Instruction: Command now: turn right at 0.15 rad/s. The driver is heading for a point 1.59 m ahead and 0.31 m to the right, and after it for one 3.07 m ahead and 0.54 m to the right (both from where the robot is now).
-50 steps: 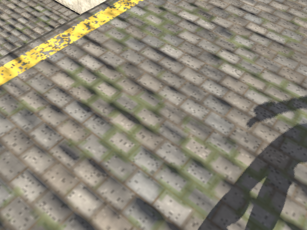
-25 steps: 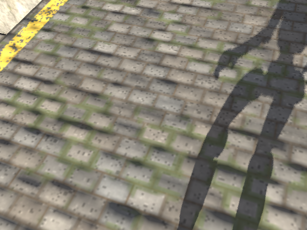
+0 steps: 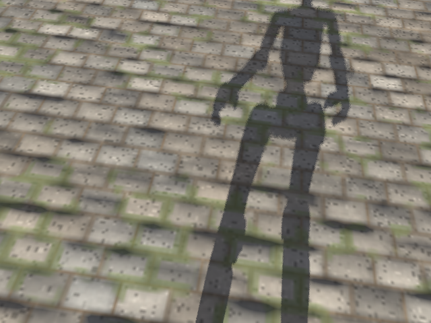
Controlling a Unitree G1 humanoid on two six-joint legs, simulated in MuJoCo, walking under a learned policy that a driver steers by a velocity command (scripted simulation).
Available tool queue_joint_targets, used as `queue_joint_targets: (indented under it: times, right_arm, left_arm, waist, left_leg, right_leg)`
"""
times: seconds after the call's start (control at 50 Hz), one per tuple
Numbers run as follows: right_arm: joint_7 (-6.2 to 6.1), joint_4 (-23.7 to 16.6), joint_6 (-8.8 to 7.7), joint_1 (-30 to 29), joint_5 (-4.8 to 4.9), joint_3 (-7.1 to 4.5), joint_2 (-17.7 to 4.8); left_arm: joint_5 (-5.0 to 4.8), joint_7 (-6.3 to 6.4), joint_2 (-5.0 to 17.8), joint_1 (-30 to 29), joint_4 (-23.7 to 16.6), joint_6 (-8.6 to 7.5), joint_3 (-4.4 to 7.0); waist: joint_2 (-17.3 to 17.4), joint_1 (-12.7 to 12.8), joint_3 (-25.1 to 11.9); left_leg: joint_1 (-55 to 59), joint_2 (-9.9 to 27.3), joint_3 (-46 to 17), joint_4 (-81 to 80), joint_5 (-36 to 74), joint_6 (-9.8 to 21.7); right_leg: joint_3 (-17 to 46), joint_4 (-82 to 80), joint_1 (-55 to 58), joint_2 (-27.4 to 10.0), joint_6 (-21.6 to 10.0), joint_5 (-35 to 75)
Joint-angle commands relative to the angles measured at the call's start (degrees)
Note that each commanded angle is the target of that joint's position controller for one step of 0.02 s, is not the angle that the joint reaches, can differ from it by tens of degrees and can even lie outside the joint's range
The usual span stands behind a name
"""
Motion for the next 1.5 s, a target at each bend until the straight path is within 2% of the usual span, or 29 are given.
queue_joint_targets:
  times: [0.02, 0.06, 0.1, 0.14, 0.26, 0.3, 0.36, 0.44, 0.48, 0.5, 0.52, 0.56, 0.6, 0.7, 0.88, 0.94, 0.96, 0.98, 1.0, 1.02, 1.04, 1.08, 1.12, 1.2, 1.3, 1.4, 1.46, 1.48, 1.5]
  right_arm:
    - [-0.13, -3.17, 0.05, -1.14, 0.6, -2.26, -9.97]
    - [0.09, -2.19, -0.35, 0.93, 1.25, -1.57, -8.67]
    - [1.07, -2.35, -2.22, 4.22, -0.98, -0.54, -6.33]
    - [0.95, -2.11, -2.37, -0.93, -1.28, -0.36, -6.81]
    - [-0.16, -0.35, -1.14, 0.7, -0.18, -0.35, -6.02]
    - [-0.31, -1.07, -1.67, -1.01, 0.88, -0.54, -5.92]
    - [0.39, -2.82, -3.81, -3.19, 2.26, -1.13, -6.67]
    - [2.24, 0.36, -5.66, 3.61, 1.9, -1.07, -5.82]
    - [2.18, 4.37, -5.47, 13.78, 1.26, -2.07, -7.32]
    - [1.67, 4.57, -5.58, 19.72, 1.07, -3.03, -12.17]
    - [2.33, 4.23, -5.95, 21.7, 0.55, -3.81, -16.35]
    - [1.91, 2.32, -6.32, 14.1, 0.65, -1.97, -10.53]
    - [1.77, 1.84, -6.16, 11.82, 0.2, -1.44, -9.77]
    - [1.13, 3.21, -5.22, 15.51, 0.62, -0.73, -8.59]
    - [-0.08, 6.48, -3.85, 19.02, 1.48, -1.21, -10.75]
    - [-0.45, 6.62, -3.06, 17.61, 1.29, -1.96, -12.67]
    - [-0.58, 6.33, -2.47, 16.47, 1.02, -1.86, -12.59]
    - [-0.82, 5.3, -2.42, 16.01, 0.42, -1.29, -11.68]
    - [-0.01, 3.75, -3.32, 23.58, 0.0, 1.11, -3.21]
    - [0.4, 5.11, -4.77, 22.5, 1.2, 0.8, -5.97]
    - [0.8, 2.51, -5.59, 14.74, 3.13, -0.7, -10.53]
    - [0.6, 0.98, -6.17, 8.32, 2.31, -0.63, -9.79]
    - [0.52, 2.19, -4.93, 11.62, 1.58, -0.72, -8.11]
    - [-0.04, 0.77, -3.54, 7.95, 0.61, -0.3, -6.47]
    - [0.9, -2.16, -4.9, -3.69, 0.64, 0.64, -4.51]
    - [2.49, -5.18, -5.51, -10.13, 1.36, 0.36, -6.05]
    - [2.92, -4.69, -5.76, -5.66, 1.21, -0.53, -8.14]
    - [2.63, -2.61, -5.77, 1.56, 1.08, -1.69, -10.05]
    - [2.06, -0.36, -5.58, 11.44, 0.74, -3.03, -13.5]
  left_arm:
    - [-0.35, -0.35, 2.52, -0.88, -3.44, -1.14, 0.26]
    - [0.36, -0.51, 3.36, 1.33, -1.99, -1.31, 0.32]
    - [1.36, 0.2, 9.78, 0.55, -2.24, -1.15, 1.38]
    - [1.82, -0.73, 2.9, -1.15, -2.04, -1.59, -0.21]
    - [1.15, -0.25, 3.92, 2.27, 0.27, -2.71, -0.39]
    - [0.73, -0.16, 7.21, 5.42, 0.66, -2.53, 0.46]
    - [0.17, 0.05, 7.29, 7.31, 1.64, -4.06, 0.49]
    - [-1.2, -0.54, 6.6, 1.23, 0.66, -4.36, 0.3]
    - [-0.2, -0.75, 3.25, 0.39, 0.38, -4.44, -0.59]
    - [0.62, -0.87, -1.21, -0.66, -1.26, -4.99, -1.91]
    - [-0.72, -0.48, 1.51, -0.73, -3.73, -6.07, -1.04]
    - [-1.98, -0.96, 5.02, 0.8, -1.8, -7.42, 0.07]
    - [-0.78, -1.33, 3.92, 0.14, -0.72, -7.92, 0.21]
    - [0.0, -2.57, 0.9, -3.24, -1.49, -7.64, -0.46]
    - [-0.93, -5.06, 0.35, -17.04, -6.17, -9.22, -1.63]
    - [-0.53, -4.77, 3.95, -10.59, -4.81, -9.11, -0.09]
    - [-0.59, -4.18, 6.17, -1.86, -2.34, -8.87, 1.14]
    - [-0.23, -3.3, 8.51, 8.55, 0.11, -8.46, 1.98]
    - [0.99, -3.01, 14.12, 14.9, 1.37, -8.29, 3.24]
    - [0.34, -3.02, 8.77, 15.45, 2.24, -8.32, 1.93]
    - [-0.2, -2.74, 6.39, 10.23, 2.14, -8.17, 0.99]
    - [0.24, -2.85, 3.85, 2.98, 1.85, -8.2, 0.1]
    - [1.09, -3.17, 2.36, 0.24, 2.03, -8.98, -0.21]
    - [0.5, -2.99, 4.46, 1.58, 4.76, -10.23, 0.27]
    - [-0.2, -2.07, 6.94, 6.45, 7.07, -9.36, 0.52]
    - [-0.9, -1.8, 8.53, 11.25, 10.07, -7.67, 0.83]
    - [-0.78, -1.42, 9.56, 10.18, 10.64, -6.48, 1.13]
    - [-0.52, -1.36, 8.99, 9.32, 10.53, -6.09, 0.83]
    - [0.46, -1.21, 6.42, 9.71, 9.55, -6.09, -0.31]
  waist:
    - [13.05, -0.31, -6.99]
    - [10.72, 0.82, -6.53]
    - [-3.41, -3.21, -8.53]
    - [-3.84, -0.39, -6.54]
    - [-4.54, 0.74, -2.57]
    - [-8.57, 3.07, 2.06]
    - [-10.86, 3.89, 6.58]
    - [-6.0, -0.87, 1.14]
    - [-2.06, -4.8, -2.97]
    - [11.39, -6.45, -4.61]
    - [20.0, -6.02, -4.66]
    - [9.62, -2.57, 3.19]
    - [6.37, -1.62, 3.57]
    - [5.9, -2.26, 0.95]
    - [6.47, -3.76, 5.15]
    - [9.09, 1.27, -1.68]
    - [8.98, 6.06, -7.48]
    - [7.61, 10.46, -14.92]
    - [-7.58, 6.72, -25.11]
    - [-9.32, 8.1, -29.11]
    - [-7.31, 7.44, -16.43]
    - [0.49, 3.49, -5.15]
    - [-2.11, -0.36, -4.0]
    - [-1.66, -0.91, -0.28]
    - [-0.2, 3.6, 1.09]
    - [-0.7, 5.36, 1.66]
    - [-2.33, 1.8, -1.4]
    - [-1.61, -2.13, -5.93]
    - [1.25, -5.98, -14.16]
  left_leg:
    - [7.13, 10.74, -9.87, -4.35, 21.27, 11.08]
    - [3.52, 9.65, -9.35, -3.55, 18.53, 7.7]
    - [-2.29, 3.42, -2.58, -0.78, 6.23, 0.61]
    - [2.84, 1.91, 0.01, -0.34, 2.28, -2.99]
    - [0.29, -0.64, 3.14, 3.72, -4.82, -2.42]
    - [-8.68, -2.43, 5.55, 11.84, -11.96, -1.83]
    - [-18.19, 1.49, 0.66, 20.59, -17.26, 1.65]
    - [-0.82, 0.02, 4.32, 4.2, -3.47, 3.75]
    - [15.83, -0.49, 2.77, 1.59, 1.32, 2.65]
    - [22.21, 11.46, -16.04, -7.52, -6.72, 6.82]
    - [22.84, 21.62, -39.32, -16.46, -17.43, 15.02]
    - [17.98, 19.99, -32.52, -17.36, -23.33, 14.14]
    - [16.88, 15.55, -22.45, -17.94, -10.47, 11.16]
    - [16.93, 10.96, -8.47, -18.29, 18.08, 10.15]
    - [17.8, 13.17, -3.44, -18.46, 22.61, 9.49]
    - [22.6, 13.62, -2.34, -7.58, 48.67, 7.77]
    - [20.83, 11.68, -0.45, 2.78, 55.44, 6.47]
    - [9.2, 10.14, -0.39, 16.79, 45.89, 4.95]
    - [-15.47, -0.55, 0.4, 41.66, 6.91, 0.81]
    - [-22.41, -3.71, -7.86, 49.77, -18.32, 1.25]
    - [-27.82, 0.02, -6.97, 51.75, -15.37, 1.75]
    - [-25.23, 5.14, -3.67, 45.31, -6.29, 1.78]
    - [-18.53, 7.77, -4.07, 41.63, -2.41, 0.91]
    - [-20.85, 9.15, -2.61, 33.26, 3.16, -1.9]
    - [-19.48, 6.65, 0.38, 12.37, 19.28, -2.13]
    - [-21.64, 5.08, -0.45, 4.24, 15.97, 0.11]
    - [-14.38, 2.69, 1.36, 1.76, 9.08, 2.72]
    - [-4.32, 0.76, 3.24, 0.4, 9.18, 4.3]
    - [11.88, 5.45, -1.18, 2.97, 11.31, 7.0]
  right_leg:
    - [-4.53, -15.69, 4.84, -0.1, -0.35, 6.0]
    - [-3.65, -29.13, 13.45, -0.48, -2.94, 19.14]
    - [5.14, -22.93, 18.65, -8.87, -8.23, 32.19]
    - [4.31, -24.35, 10.27, -6.71, -9.57, 17.31]
    - [4.81, -26.45, 7.18, -5.23, -9.35, 2.2]
    - [14.45, -33.01, 6.4, -10.95, -14.27, -17.47]
    - [24.21, -36.77, 8.06, -17.64, -19.17, -16.15]
    - [12.43, -32.72, 4.72, -12.35, -15.75, -1.11]
    - [5.47, -22.38, -3.56, -7.26, -12.41, 3.7]
    - [-2.13, -2.78, -12.04, -0.56, -7.62, 2.39]
    - [-1.42, 10.96, -21.56, 2.86, -6.03, -7.29]
    - [1.1, 18.92, -27.99, -3.68, -7.84, 1.51]
    - [-0.6, 16.13, -27.51, -6.51, -8.33, 10.48]
    - [-5.09, 7.43, -25.24, -6.57, -5.42, 20.1]
    - [-7.09, -17.03, -17.03, -2.99, -7.13, 29.51]
    - [-9.07, -17.77, -6.51, 0.69, -10.69, 23.49]
    - [-10.38, -19.34, 5.0, 2.15, -12.62, 24.7]
    - [-4.27, -16.57, 23.91, -3.8, -15.55, 25.28]
    - [24.35, -17.66, 47.94, -20.76, -25.51, 14.03]
    - [39.65, -28.07, 48.07, -23.94, -26.53, 5.13]
    - [30.65, -30.62, 38.53, -21.39, -23.03, 2.43]
    - [17.14, -34.41, 19.96, -16.79, -20.28, 12.24]
    - [10.8, -37.94, 11.07, -13.44, -19.85, 17.85]
    - [3.8, -41.72, 5.25, -12.29, -21.08, 23.85]
    - [-2.15, -41.35, 8.18, -9.69, -18.12, 26.09]
    - [-0.01, -36.71, 19.32, -14.67, -16.97, 26.26]
    - [-0.03, -29.55, 23.43, -15.42, -14.92, 38.52]
    - [-2.26, -20.56, 22.06, -12.72, -13.54, 46.53]
    - [-4.79, -6.21, 14.2, -9.61, -11.57, 41.05]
